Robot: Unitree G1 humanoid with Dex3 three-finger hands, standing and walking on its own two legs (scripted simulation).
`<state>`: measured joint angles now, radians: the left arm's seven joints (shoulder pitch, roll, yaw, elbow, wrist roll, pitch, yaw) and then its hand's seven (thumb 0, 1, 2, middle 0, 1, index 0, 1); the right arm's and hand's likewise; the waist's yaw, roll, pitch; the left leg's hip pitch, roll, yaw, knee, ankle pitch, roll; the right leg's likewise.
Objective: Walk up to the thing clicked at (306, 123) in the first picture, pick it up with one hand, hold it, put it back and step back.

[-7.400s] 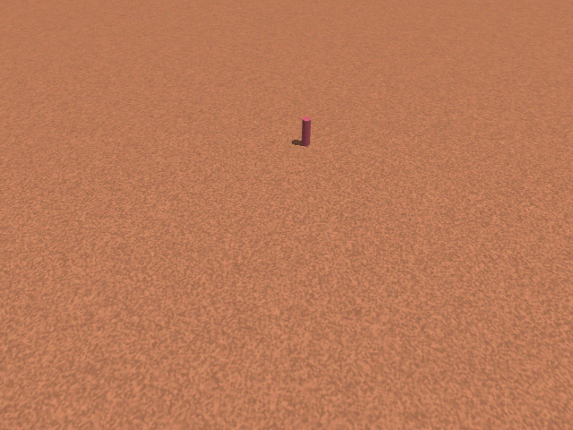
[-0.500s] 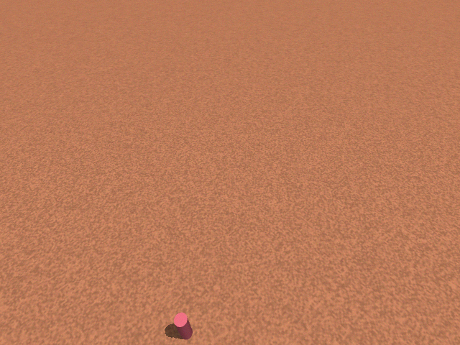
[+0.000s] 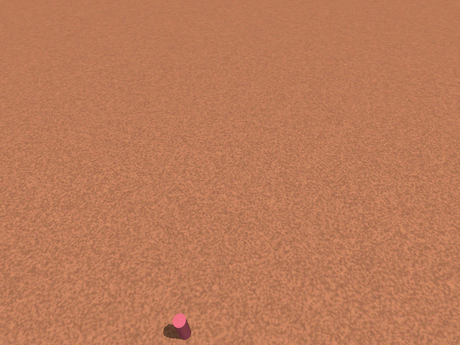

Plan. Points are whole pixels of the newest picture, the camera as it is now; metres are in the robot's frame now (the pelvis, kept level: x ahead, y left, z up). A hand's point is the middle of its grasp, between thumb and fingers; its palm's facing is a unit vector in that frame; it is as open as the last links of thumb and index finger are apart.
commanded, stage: stand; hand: left
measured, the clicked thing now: (182, 327) +0.35 +0.21 -0.70
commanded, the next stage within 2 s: go down in 0.62 s
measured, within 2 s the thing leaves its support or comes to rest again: neither
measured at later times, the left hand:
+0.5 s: hand out of the picture +0.08 +0.26 -0.16, palm faces -0.02 -0.94 -0.34, open 7.4 cm
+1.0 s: hand out of the picture +0.17 +0.26 -0.17, palm faces +0.04 -0.94 -0.33, open 12.0 cm
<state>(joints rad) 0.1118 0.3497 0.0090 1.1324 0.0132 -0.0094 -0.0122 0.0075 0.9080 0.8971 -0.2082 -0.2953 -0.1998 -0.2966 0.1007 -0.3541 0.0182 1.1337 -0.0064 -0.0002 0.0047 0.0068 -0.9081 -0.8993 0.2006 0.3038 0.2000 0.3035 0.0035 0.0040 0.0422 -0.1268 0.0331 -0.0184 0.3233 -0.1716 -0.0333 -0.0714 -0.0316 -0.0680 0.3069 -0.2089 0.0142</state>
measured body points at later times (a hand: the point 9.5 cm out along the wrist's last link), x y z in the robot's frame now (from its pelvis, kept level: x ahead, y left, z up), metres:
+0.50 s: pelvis +0.01 +0.00 +0.00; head +0.02 +0.00 +0.45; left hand +0.08 +0.30 -0.13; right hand +0.08 -0.30 -0.13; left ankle +0.00 +0.14 -0.75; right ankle -0.03 -0.12 -0.75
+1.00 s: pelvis -0.01 +0.00 -0.02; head +0.06 +0.01 +0.42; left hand +0.16 +0.31 -0.14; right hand +0.08 -0.26 -0.14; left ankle +0.00 +0.14 -0.75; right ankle -0.03 -0.12 -0.75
